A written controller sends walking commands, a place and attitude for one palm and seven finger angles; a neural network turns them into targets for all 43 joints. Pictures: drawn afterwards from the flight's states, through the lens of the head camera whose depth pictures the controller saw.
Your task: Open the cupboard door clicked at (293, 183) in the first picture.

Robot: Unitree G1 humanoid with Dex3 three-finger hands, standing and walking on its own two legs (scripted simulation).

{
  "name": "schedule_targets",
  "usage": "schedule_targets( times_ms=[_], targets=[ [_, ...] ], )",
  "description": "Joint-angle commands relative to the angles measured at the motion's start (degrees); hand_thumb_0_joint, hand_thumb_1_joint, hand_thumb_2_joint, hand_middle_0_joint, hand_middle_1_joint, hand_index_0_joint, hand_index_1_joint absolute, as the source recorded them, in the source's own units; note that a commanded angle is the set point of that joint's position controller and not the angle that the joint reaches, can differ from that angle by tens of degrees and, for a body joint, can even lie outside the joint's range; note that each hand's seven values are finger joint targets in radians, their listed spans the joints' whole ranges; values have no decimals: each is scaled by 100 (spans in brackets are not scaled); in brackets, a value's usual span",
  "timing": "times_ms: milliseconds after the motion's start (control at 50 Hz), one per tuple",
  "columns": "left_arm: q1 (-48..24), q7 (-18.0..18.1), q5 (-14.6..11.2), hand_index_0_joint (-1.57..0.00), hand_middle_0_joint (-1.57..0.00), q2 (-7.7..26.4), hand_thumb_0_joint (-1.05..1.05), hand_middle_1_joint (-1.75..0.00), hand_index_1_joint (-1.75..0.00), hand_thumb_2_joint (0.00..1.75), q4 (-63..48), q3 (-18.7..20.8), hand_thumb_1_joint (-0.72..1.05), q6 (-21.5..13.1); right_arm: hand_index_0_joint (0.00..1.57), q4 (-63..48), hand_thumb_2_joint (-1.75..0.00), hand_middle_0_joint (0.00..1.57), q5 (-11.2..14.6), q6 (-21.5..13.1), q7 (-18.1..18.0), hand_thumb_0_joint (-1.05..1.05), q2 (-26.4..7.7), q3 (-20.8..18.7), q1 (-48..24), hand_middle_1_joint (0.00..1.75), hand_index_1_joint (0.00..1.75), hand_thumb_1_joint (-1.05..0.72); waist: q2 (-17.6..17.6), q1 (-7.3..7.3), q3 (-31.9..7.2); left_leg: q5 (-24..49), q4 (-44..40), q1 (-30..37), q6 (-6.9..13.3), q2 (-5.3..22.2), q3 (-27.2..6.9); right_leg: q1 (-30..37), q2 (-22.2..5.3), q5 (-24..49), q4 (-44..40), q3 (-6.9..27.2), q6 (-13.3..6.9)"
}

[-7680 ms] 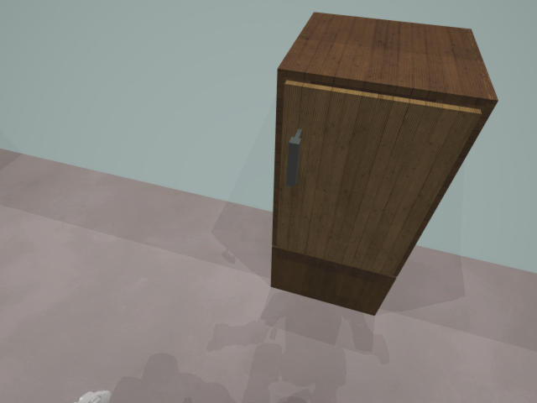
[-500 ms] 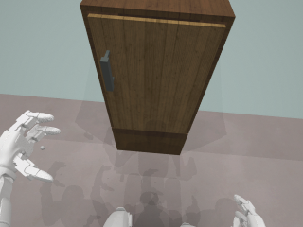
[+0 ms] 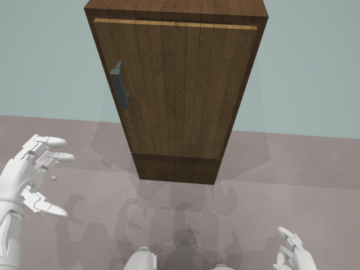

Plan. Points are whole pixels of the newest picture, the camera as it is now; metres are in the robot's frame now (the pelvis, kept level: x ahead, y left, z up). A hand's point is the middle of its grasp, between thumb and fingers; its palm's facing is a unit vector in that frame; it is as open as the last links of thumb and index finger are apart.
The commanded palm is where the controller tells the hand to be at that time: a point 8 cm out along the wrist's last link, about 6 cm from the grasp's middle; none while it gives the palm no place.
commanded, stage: move the hooked fingers beside the handle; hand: left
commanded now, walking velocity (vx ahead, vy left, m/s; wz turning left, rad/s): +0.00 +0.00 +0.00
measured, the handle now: (122, 85) +0.59 +0.20 +0.04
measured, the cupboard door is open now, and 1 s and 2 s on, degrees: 0 0 0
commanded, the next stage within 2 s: none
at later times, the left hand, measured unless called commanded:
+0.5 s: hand (66, 147) +0.36 +0.27 +0.06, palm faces -0.04 -1.00 -0.04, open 14.0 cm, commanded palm +0.34 +0.32 +0.06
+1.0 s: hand (83, 121) +0.44 +0.26 +0.06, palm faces -0.04 -1.00 -0.03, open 14.0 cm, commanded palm +0.42 +0.31 +0.06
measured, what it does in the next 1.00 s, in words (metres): stands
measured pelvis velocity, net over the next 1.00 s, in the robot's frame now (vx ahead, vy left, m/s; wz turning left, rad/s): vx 0.00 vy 0.02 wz -0.03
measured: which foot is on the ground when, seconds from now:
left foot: down 0.00-1.00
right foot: down 0.00-1.00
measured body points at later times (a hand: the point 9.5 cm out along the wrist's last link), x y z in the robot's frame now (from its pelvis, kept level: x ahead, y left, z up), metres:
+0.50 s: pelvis +0.00 +0.01 +0.00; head +0.07 +0.02 +0.44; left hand +0.35 +0.33 +0.07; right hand +0.10 -0.26 -0.10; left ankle +0.06 +0.14 -0.67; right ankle -0.02 -0.12 -0.67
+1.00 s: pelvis +0.00 +0.02 -0.02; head +0.10 +0.04 +0.42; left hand +0.44 +0.31 +0.06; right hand +0.05 -0.25 -0.12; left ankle +0.06 +0.14 -0.67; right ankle -0.02 -0.12 -0.67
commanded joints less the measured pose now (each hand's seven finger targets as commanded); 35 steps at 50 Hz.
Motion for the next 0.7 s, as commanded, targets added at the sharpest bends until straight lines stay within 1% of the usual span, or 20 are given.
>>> schedule_targets(
  times_ms=[0,20,40,100,120,140,180,200,260,280,300,340,380,420,500,520,540,560,600,680],
  targets=[
    [-1826,37,-114,-30,-30,1601,0,-120,-120,30,-991,496,-50,-426,20,-628,-90,20,-5,-264,-136,0,-847,-367,34,30,30,-90,80,-161,-1191,786,-478,1368,333,-465,-6,-159,285,1226,-1040,495,3],
    [-1941,46,-104,-30,-30,1644,0,-120,-120,30,-870,557,-50,-460,20,-580,-90,20,-9,-260,-150,0,-844,-365,49,30,30,-90,29,-179,-1256,763,-468,1360,330,-452,-12,-172,280,1190,-1043,519,16],
    [-2028,54,-92,-30,-30,1738,0,-120,-120,30,-766,632,-50,-499,20,-550,-90,20,-15,-256,-159,0,-849,-359,53,30,30,-90,121,-141,-1276,737,-462,1334,322,-455,-9,-157,265,1136,-1035,534,5],
    [-2442,30,-7,-30,-30,1663,0,-120,-120,30,-756,445,-50,-588,20,-501,-90,20,-18,-272,-179,0,-842,-370,90,30,30,-90,332,-176,-1491,815,-420,1503,339,-444,-24,-234,287,1210,-911,483,-34],
    [-2447,21,5,-30,-30,1667,0,-120,-120,30,-644,453,-50,-559,20,-473,-90,20,-19,-262,-170,0,-834,-364,91,30,30,-90,344,-141,-1615,868,-440,1541,333,-443,-31,-175,275,1292,-905,464,-32],
    [-2324,21,33,-30,-30,1832,0,-120,-120,30,-496,605,-50,-527,20,-450,-90,20,-14,-238,-169,0,-865,-385,135,30,30,-90,296,-108,-1665,940,-460,1575,332,-430,-37,-143,282,1376,-904,446,-32],
    [-2401,27,74,-30,-30,1769,0,-120,-120,30,-481,502,-50,-447,20,-467,-90,20,2,-203,-154,0,-856,-395,133,30,30,-90,404,-107,-1721,997,-497,1636,335,-443,-27,-147,270,1482,-892,410,-29],
    [-2369,-1,59,-30,-30,1782,0,-120,-120,30,-384,517,-50,-383,20,-492,-90,20,-13,-182,-141,0,-865,-388,156,30,30,-90,354,-53,-1792,1085,-476,1606,338,-452,-28,-60,292,1569,-843,400,-53],
    [-2404,80,108,-30,-30,1791,0,-120,-120,30,-227,545,-50,-249,20,-523,-90,20,-3,-86,-104,0,-857,-404,167,30,30,-90,348,-45,-1718,1074,-540,1577,321,-451,-17,-129,280,1612,-862,338,-25],
    [-2517,129,116,-30,-30,1841,0,-120,-120,30,-94,591,-50,-219,20,-515,-90,20,-1,-50,-99,0,-874,-405,181,30,30,-90,230,-89,-1591,956,-554,1492,321,-445,-15,-205,284,1480,-897,333,-12],
    [-2610,150,102,-30,-30,1923,0,-120,-120,30,14,664,-50,-236,20,-504,-90,20,-20,-27,-98,0,-892,-392,216,30,30,-90,102,-54,-1561,994,-531,1393,325,-442,-37,-125,305,1509,-866,340,-41],
    [-2733,203,157,-30,-30,1896,0,-120,-120,30,184,645,-50,-268,20,-505,-90,20,-16,33,-77,0,-892,-406,247,30,30,-90,61,-101,-1504,937,-549,1341,321,-439,-23,-205,301,1474,-870,336,-16],
    [-2894,252,219,-30,-30,1734,0,-120,-120,30,65,491,-50,-353,20,-514,-90,20,-28,65,-53,0,-878,-433,301,30,30,-90,195,-137,-1707,1062,-547,1539,327,-438,-27,-278,304,1574,-804,287,-26],
    [-2972,243,248,-30,-30,1788,0,-120,-120,30,42,509,-50,-462,20,-499,-90,20,-36,99,-40,0,-880,-442,347,30,30,-90,344,-122,-1844,1175,-518,1663,310,-425,-35,-292,334,1652,-743,282,-57],
    [-3717,251,320,-30,-30,1656,0,-120,-120,30,268,254,-50,-550,20,-367,-90,20,-39,176,-51,0,-897,-431,410,30,30,-90,355,-303,-1675,937,-482,1647,326,-405,-117,-627,356,1338,-736,249,-81],
    [-3803,265,368,-30,-30,1828,0,-120,-120,30,449,388,-50,-539,20,-314,-90,20,-49,205,-61,0,-930,-439,443,30,30,-90,306,-299,-1704,862,-495,1628,311,-381,-139,-684,345,1255,-740,238,-70],
    [-3999,280,414,-30,-30,1858,0,-120,-120,30,542,358,-50,-549,20,-282,-90,20,-49,228,-70,0,-943,-433,462,30,30,-90,397,-314,-1680,851,-511,1645,301,-380,-168,-743,333,1214,-722,224,-81],
    [-4114,295,451,-30,-30,1733,0,-120,-120,30,595,233,-50,-535,20,-277,-90,20,-45,248,-67,0,-928,-435,470,30,30,-90,450,-346,-1710,767,-527,1719,301,-377,-183,-855,328,1106,-735,214,-77],
    [-4525,348,517,-30,-30,1847,0,-120,-120,30,776,252,-50,-538,20,-208,-90,20,-65,272,-86,0,-953,-426,532,30,30,-90,375,-383,-1745,767,-477,1694,312,-362,-228,-922,336,1077,-686,203,-97],
    [-4828,502,685,-30,-30,2056,0,-120,-120,30,870,361,-50,-615,20,-172,-90,20,-99,352,-51,0,-966,-441,598,30,30,-90,654,-317,-2159,935,-474,2002,258,-331,-309,-1015,311,1100,-599,171,-114]
  ],
)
